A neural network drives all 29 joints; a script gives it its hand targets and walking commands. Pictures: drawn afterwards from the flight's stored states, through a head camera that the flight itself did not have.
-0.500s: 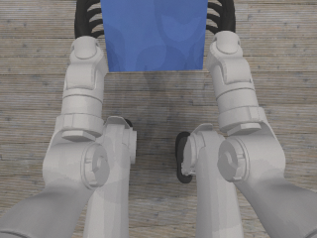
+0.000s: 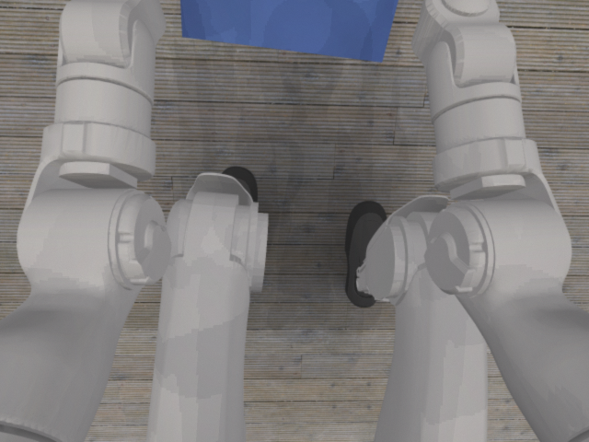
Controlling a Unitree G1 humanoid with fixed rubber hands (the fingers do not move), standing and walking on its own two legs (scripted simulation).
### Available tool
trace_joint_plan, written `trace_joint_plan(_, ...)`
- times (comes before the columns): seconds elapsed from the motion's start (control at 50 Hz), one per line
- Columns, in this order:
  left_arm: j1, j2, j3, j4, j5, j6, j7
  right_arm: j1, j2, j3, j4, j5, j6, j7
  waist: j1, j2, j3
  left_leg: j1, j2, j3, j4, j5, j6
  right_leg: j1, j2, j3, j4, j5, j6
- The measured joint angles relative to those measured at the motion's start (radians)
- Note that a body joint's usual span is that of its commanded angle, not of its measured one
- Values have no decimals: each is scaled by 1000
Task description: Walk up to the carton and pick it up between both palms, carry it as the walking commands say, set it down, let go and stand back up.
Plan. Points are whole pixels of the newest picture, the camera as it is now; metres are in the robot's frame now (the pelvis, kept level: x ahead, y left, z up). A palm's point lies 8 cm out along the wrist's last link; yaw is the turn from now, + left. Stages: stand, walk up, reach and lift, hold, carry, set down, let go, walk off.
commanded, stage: set down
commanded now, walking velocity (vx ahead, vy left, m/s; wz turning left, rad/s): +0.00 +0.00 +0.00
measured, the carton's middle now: out of the picture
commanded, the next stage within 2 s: none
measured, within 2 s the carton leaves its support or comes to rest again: neither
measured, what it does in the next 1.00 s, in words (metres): stands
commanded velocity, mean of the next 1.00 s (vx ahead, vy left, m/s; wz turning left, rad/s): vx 0.00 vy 0.00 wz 0.00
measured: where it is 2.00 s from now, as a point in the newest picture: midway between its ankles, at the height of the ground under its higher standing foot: (298, 256)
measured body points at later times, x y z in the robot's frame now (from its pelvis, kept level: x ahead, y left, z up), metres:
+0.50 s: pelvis +0.01 +0.00 -0.02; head +0.39 +0.05 +0.20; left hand +0.56 +0.24 -0.20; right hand +0.59 -0.06 -0.21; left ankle +0.15 +0.13 -0.38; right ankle +0.12 -0.12 -0.38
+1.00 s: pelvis +0.02 +0.00 -0.03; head +0.40 +0.05 +0.19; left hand +0.56 +0.24 -0.21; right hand +0.60 -0.05 -0.22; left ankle +0.15 +0.13 -0.38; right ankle +0.12 -0.12 -0.38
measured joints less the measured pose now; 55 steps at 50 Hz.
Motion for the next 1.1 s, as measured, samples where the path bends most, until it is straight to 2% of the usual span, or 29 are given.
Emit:
trace_joint_plan(0.06,-14,11,0,0,0,2,-3,-16,-10,0,21,0,-20,33,1,0,0,-16,-2,0,11,-2,0,-14,0,0,10,-3,1)
trace_joint_plan(0.24,-69,40,1,37,0,-10,-19,-90,-46,0,89,0,-47,77,1,2,-2,-80,-6,0,53,-16,0,-76,-1,0,57,-23,1)
trace_joint_plan(0.66,-69,41,11,72,0,-37,-17,-93,-46,0,115,0,-60,88,1,10,-3,-82,-6,1,96,-40,0,-76,2,0,99,-49,1)
trace_joint_plan(0.88,-69,41,44,93,0,-52,-17,-93,-46,0,120,0,-80,124,1,13,-4,-85,-6,1,103,-53,0,-77,2,0,105,-62,1)
trace_joint_plan(1.1,-69,44,51,109,0,-66,4,-96,-46,0,127,0,-104,156,1,18,-4,-88,-5,1,115,-69,0,-77,3,0,113,-79,1)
